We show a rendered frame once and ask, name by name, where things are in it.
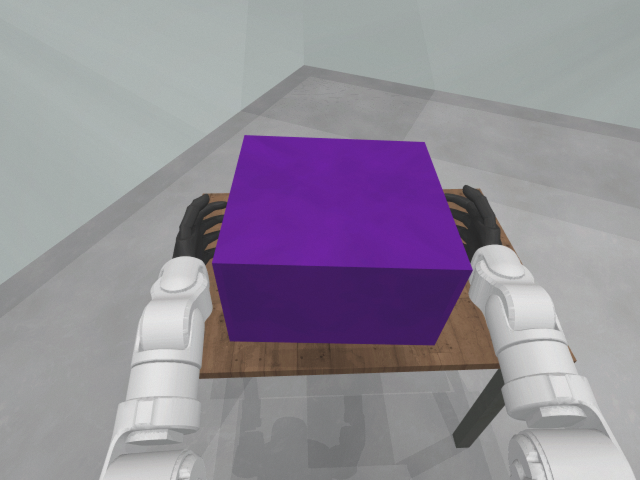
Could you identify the carton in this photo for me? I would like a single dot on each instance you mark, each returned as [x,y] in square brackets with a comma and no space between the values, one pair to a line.
[342,241]

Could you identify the left robot upper arm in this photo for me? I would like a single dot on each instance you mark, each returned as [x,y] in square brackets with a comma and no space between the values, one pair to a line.
[161,465]

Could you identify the table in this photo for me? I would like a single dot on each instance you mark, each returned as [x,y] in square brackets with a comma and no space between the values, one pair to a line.
[464,344]

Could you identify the right robot forearm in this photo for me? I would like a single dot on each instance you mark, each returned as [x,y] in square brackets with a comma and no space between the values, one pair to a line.
[541,382]

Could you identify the right robot upper arm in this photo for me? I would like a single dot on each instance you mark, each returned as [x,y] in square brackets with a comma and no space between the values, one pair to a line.
[565,454]

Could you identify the left robot forearm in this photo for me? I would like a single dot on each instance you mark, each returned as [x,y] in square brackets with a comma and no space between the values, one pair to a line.
[161,402]

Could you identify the robot right hand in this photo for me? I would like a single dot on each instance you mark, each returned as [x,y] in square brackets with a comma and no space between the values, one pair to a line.
[480,220]

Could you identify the robot left hand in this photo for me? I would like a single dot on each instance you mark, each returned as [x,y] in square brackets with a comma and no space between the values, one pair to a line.
[191,240]

